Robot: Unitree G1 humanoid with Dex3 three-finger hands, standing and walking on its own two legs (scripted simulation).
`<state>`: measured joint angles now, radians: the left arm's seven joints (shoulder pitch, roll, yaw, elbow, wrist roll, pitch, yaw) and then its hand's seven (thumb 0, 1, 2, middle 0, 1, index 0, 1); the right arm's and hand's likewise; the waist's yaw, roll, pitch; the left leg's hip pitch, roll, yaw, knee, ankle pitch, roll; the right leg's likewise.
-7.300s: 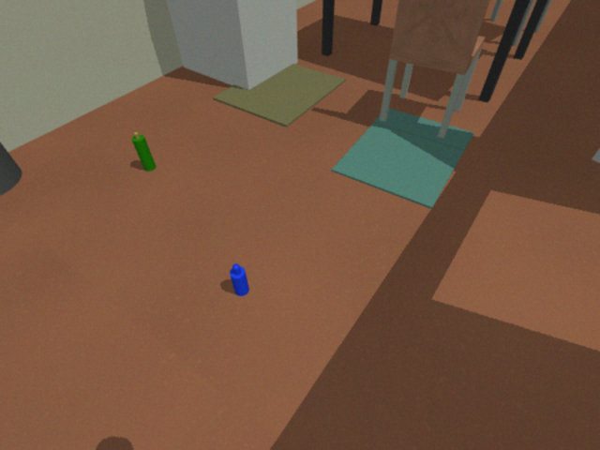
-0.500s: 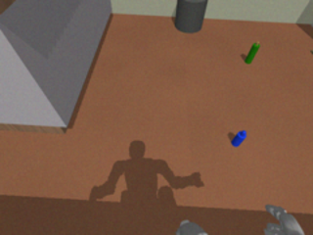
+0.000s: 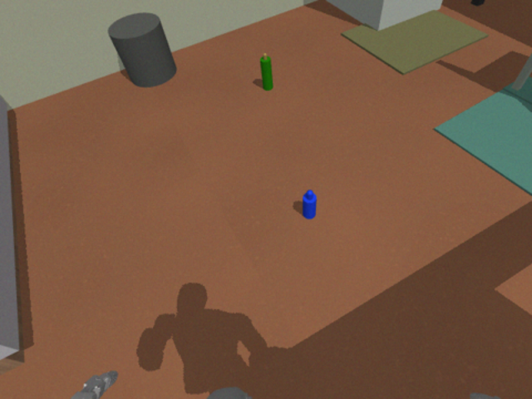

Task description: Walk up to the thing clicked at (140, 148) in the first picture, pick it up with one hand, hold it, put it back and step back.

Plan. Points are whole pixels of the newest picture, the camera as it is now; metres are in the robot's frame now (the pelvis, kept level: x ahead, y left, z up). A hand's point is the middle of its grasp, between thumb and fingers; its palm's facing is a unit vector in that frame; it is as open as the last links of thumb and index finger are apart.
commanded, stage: walk up
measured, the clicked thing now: (266, 71) +1.91 +0.01 -0.65
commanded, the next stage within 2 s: none
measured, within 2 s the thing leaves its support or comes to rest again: neither
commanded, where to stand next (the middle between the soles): +0.07 +0.01 m, yaw -49 degrees
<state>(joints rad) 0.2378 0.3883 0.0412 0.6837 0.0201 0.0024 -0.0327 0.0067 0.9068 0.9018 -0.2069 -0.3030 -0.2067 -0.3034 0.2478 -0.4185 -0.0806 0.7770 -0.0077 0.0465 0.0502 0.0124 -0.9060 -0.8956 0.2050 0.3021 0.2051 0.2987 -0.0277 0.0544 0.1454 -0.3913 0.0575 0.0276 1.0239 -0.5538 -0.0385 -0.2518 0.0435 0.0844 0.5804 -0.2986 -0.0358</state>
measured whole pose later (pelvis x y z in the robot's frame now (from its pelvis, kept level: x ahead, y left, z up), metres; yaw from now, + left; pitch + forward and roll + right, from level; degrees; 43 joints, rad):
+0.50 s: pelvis +0.04 +0.06 +0.00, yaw -22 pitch -1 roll -2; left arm 0.24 0.45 0.06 0.68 0.01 0.07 -0.03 0.01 0.91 0.90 -0.21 -0.30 -0.21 -0.30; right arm 0.22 -0.35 -0.04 0.69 -0.02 -0.02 -0.01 0.01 -0.90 -0.90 0.21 0.30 0.21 0.30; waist -0.01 -0.06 0.18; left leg -0.32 0.08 0.09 0.58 -0.23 0.02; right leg -0.48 0.07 0.13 1.15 -0.42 0.01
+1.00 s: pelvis +0.00 +0.02 -0.01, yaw -38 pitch -1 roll +1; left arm 0.29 0.40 0.06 0.72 0.03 0.00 -0.01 0.01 0.90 0.90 -0.21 -0.30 -0.21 -0.30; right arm 0.25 -0.42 -0.04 0.78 -0.02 0.02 0.00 0.01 -0.90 -0.90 0.21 0.30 0.21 0.30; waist 0.01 0.05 0.11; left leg -0.47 0.05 0.01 1.04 -0.46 0.00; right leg -0.34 0.09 0.09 0.70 -0.33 -0.06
